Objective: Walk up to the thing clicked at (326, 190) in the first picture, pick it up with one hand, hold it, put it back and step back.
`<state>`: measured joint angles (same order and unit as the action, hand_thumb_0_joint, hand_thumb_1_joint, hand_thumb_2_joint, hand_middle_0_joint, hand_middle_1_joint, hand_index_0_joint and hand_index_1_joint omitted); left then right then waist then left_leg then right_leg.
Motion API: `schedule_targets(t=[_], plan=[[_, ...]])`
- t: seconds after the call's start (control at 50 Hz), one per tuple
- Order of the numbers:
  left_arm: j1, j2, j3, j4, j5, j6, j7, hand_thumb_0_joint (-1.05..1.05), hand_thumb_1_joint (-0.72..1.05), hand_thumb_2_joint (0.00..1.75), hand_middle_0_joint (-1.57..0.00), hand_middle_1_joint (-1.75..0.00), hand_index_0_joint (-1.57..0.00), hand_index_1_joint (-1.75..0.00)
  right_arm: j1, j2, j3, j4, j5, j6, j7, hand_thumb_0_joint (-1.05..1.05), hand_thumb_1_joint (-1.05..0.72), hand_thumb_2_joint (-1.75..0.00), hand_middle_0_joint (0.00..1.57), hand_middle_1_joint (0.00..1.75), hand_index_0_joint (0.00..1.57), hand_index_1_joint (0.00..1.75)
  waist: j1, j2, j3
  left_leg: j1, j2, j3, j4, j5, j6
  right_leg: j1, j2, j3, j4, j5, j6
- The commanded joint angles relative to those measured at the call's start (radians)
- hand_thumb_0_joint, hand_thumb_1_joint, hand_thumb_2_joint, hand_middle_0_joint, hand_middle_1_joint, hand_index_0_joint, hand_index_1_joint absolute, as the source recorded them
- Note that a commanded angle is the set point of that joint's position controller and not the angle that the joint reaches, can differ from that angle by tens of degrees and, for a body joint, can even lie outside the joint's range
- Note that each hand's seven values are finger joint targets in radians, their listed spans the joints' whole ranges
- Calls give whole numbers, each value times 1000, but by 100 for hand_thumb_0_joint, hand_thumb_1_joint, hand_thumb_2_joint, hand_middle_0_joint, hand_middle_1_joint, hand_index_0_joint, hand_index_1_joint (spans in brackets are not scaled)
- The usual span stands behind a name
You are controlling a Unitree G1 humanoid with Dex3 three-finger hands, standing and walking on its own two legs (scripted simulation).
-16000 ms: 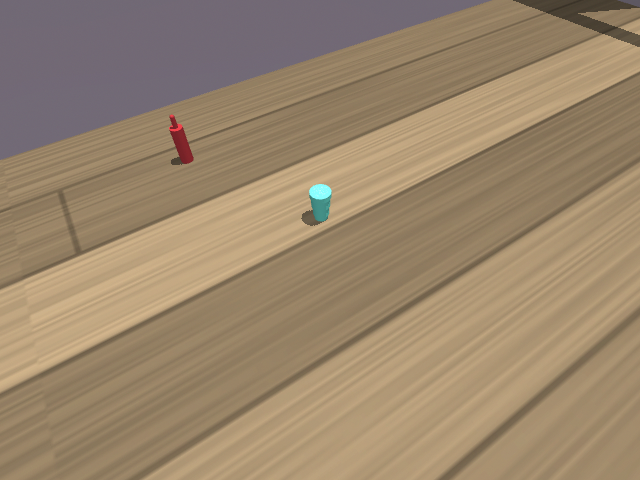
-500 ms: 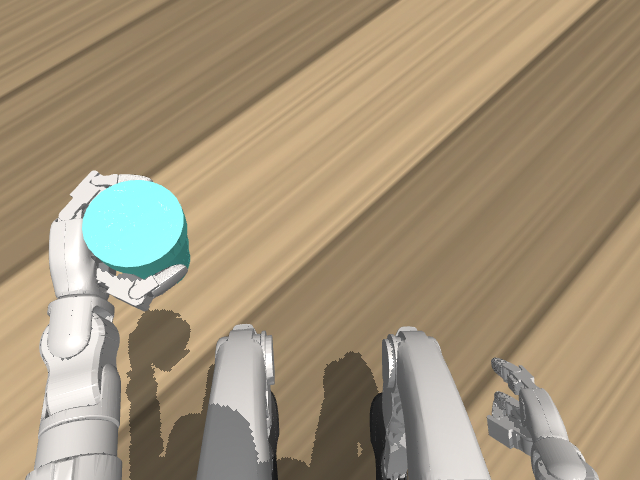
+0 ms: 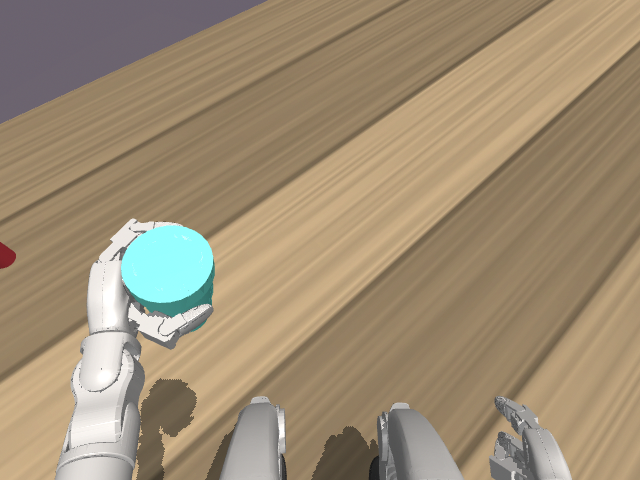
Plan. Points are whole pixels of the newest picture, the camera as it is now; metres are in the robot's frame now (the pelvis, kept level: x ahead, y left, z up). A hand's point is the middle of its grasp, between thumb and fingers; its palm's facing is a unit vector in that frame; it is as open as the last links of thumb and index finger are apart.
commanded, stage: lift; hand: left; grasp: from the side
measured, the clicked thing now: (178, 290) +0.34 +0.20 +0.00
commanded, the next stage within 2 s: hold in 0.90 s
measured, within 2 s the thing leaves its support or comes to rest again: neither
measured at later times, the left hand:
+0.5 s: hand (174, 257) +0.34 +0.18 +0.08, palm faces +0.12 -0.99 -0.03, open 11.5 cm
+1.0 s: hand (180, 236) +0.35 +0.16 +0.11, palm faces +0.12 -0.99 -0.02, open 11.5 cm
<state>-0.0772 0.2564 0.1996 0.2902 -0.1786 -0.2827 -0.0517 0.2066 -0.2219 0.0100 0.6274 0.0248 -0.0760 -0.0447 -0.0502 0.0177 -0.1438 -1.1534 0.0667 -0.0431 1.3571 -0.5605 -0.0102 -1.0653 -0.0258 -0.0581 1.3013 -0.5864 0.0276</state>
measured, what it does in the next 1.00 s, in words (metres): rises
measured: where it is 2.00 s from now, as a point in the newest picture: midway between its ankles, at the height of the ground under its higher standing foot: outside the picture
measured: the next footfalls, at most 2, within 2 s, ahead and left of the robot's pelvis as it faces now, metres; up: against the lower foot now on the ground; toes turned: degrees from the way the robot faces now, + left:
none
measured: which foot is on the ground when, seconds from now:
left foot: down 0.00-1.00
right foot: down 0.00-1.00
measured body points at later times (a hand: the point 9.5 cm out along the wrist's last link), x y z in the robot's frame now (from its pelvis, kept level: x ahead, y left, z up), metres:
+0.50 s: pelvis +0.01 -0.01 +0.06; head +0.09 +0.01 +0.50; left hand +0.33 +0.23 +0.09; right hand +0.15 -0.25 -0.05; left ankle +0.04 +0.12 -0.61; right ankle +0.02 -0.14 -0.61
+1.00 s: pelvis +0.02 -0.01 +0.08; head +0.08 +0.00 +0.53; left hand +0.34 +0.22 +0.11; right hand +0.15 -0.26 -0.03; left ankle +0.04 +0.12 -0.61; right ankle +0.02 -0.14 -0.61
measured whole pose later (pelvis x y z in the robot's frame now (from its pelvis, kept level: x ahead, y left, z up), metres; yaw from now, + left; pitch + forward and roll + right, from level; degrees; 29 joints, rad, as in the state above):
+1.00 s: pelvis +0.02 -0.01 +0.08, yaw +1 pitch +9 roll -1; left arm -0.11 0.19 0.16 0.43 -0.16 -0.35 -0.05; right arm 0.23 -0.21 0.01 0.67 0.00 -0.04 -0.04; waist -0.04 0.01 -0.04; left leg -0.66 0.06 0.00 0.93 -0.43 -0.03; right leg -0.60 -0.02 -0.04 0.90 -0.45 0.02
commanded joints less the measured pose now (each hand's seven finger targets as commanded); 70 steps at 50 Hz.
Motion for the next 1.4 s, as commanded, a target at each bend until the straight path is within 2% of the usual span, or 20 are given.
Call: schedule_targets(t=[0.0, 0.08, 0.2, 0.22, 0.24, 0.38, 0.46, 0.48, 0.56, 0.62, 0.74, 0.8, 0.9, 0.98, 1.1, 1.18, 1.2, 1.24, 1.28, 1.38], plan=[[-277, 138, 52, -295, -31, -137, 4, 0, -3, 116, -119, -133, -121, -132, 37, -142, -59, -99, -3, -36, -10, 0, -91, -90, 20, 30, 20, 30, 7, 116, -406, 462, -32, -21, -257, 322, 3, 190, 40, -2, -206, 335, -50], [-293, 150, 62, -283, -27, -149, 8, 0, -2, 116, -119, -132, -121, -132, 31, -139, -56, -96, -7, -34, -9, 0, -91, -90, 20, 30, 20, 30, 17, 112, -382, 481, -35, -15, -307, 293, 3, 244, 41, -3, -249, 322, -48], [-291, 105, 19, -254, -27, -150, 6, 0, 2, 119, -120, -134, -122, -134, 26, -137, -54, -101, -10, -30, -10, 0, -92, -90, 20, 30, 20, 30, 10, 81, -307, 520, -36, -11, -377, 273, 2, 292, 43, -7, -316, 308, -45], [-279, 117, 37, -248, -24, -149, 12, 0, 4, 119, -120, -134, -122, -134, 31, -138, -54, -102, -11, -30, -11, 0, -92, -90, 20, 30, 20, 30, 17, 66, -328, 537, -34, -10, -382, 291, 2, 315, 42, -6, -321, 324, -45], [-317, 112, 19, -270, -23, -156, 11, 0, 2, 119, -120, -134, -122, -134, 27, -132, -51, -95, -12, -30, -9, 0, -92, -90, 20, 30, 20, 30, 12, 89, -324, 543, -36, -7, -387, 291, 0, 318, 41, -4, -329, 327, -45], [-295, 112, 38, -236, -21, -157, 17, 0, 6, 119, -117, -132, -119, -132, 22, -122, -47, -96, -16, -24, -17, 0, -91, -90, 20, 30, 20, 30, 17, 48, -295, 576, -43, 14, -427, 317, 8, 416, 40, 8, -395, 367, -38], [-337, 94, 17, -246, -23, -166, 11, 0, 3, 120, -116, -132, -118, -132, 20, -122, -46, -91, -19, -24, -16, 0, -91, -90, 20, 30, 20, 30, 10, 69, -278, 617, -39, 12, -464, 309, 3, 431, 40, 5, -421, 356, -40], [-324, 103, 31, -233, -25, -163, 14, 0, 3, 120, -116, -132, -117, -132, 23, -125, -48, -88, -18, -23, -18, 0, -91, -90, 20, 30, 20, 30, 17, 63, -296, 632, -39, 16, -465, 333, 3, 450, 38, 8, -424, 379, -39], [-318, 85, 13, -205, -23, -163, 8, 0, 1, 120, -116, -132, -118, -133, 23, -121, -46, -83, -21, -20, -17, 0, -91, -90, 20, 30, 20, 30, 8, 36, -274, 640, -41, 25, -472, 381, 9, 497, 37, 14, -453, 440, -33], [-352, 96, 11, -208, -15, -171, 6, 0, 0, 120, -116, -132, -118, -133, 15, -120, -46, -81, -21, -14, -16, 0, -91, -90, 20, 30, 20, 30, 9, 41, -246, 641, -45, 35, -486, 355, 12, 511, 31, 24, -479, 428, -29], [-353, 89, 27, -185, -20, -179, 8, 0, 3, 120, -117, -133, -119, -133, 19, -120, -49, -75, -25, -11, -13, 0, -91, -90, 20, 30, 20, 30, 14, 27, -263, 663, -48, 44, -505, 386, 13, 573, 30, 27, -503, 472, -25], [-374, 94, 29, -187, -18, -187, 9, 0, 4, 121, -119, -134, -120, -134, 9, -121, -48, -75, -25, -8, -13, 0, -91, -90, 20, 30, 20, 30, 12, 22, -238, 674, -48, 46, -525, 361, 13, 578, 29, 28, -521, 449, -24], [-370, 87, 23, -182, -13, -191, 9, 0, 7, 122, -120, -135, -122, -136, 13, -124, -51, -71, -28, -5, -12, 0, -91, -90, 20, 30, 20, 30, 17, 61, -244, 727, -44, 41, -543, 417, 6, 578, 34, 21, -518, 478, -31], [-385, 81, 22, -169, -17, -197, 9, 0, 5, 122, -122, -136, -123, -137, -1, -123, -53, -76, -26, -1, -9, 0, -92, -90, 20, 30, 20, 30, 15, 25, -214, 707, -47, 43, -562, 356, 10, 591, 33, 22, -547, 430, -28], [-362, 68, 10, -173, -14, -187, 12, 0, 4, 114, -121, -134, -123, -134, 15, -119, -52, -65, -29, 2, -10, 0, -93, -90, 20, 30, 20, 30, 14, 37, -242, 764, -44, 43, -561, 467, 10, 621, 36, 20, -549, 529, -26], [-361, 71, 19, -154, -8, -188, 25, 0, 6, 114, -121, -133, -122, -133, 7, -123, -55, -71, -28, 3, -5, 0, -92, -90, 20, 30, 20, 30, 25, 26, -224, 761, -44, 43, -584, 424, 7, 630, 35, 18, -563, 482, -29], [-368, 60, 4, -163, -6, -189, 24, 0, 5, 115, -122, -134, -123, -134, -1, -117, -53, -72, -30, 3, -4, 0, -92, -90, 20, 30, 20, 30, 19, 29, -203, 749, -45, 44, -589, 405, 8, 623, 34, 19, -569, 471, -27], [-388, 79, 17, -181, -6, -191, 28, 0, 6, 116, -121, -135, -123, -134, 4, -125, -56, -69, -27, 1, -2, 0, -92, -90, 20, 30, 20, 30, 25, 44, -216, 773, -43, 43, -598, 425, 5, 632, 35, 17, -566, 483, -31], [-380, 62, -4, -171, 0, -185, 27, 0, 9, 114, -120, -132, -121, -132, 10, -122, -56, -69, -29, 4, -2, 0, -92, -90, 20, 30, 20, 30, 16, 42, -221, 792, -41, 39, -600, 451, 4, 634, 38, 12, -567, 496, -31], [-398, 55, -9, -189, -4, -185, 30, 0, 9, 115, -121, -134, -122, -134, -1, -121, -54, -70, -27, 1, 3, 0, -92, -90, 20, 30, 20, 30, 22, 50, -210, 805, -39, 37, -621, 420, 0, 640, 39, 8, -579, 465, -34]])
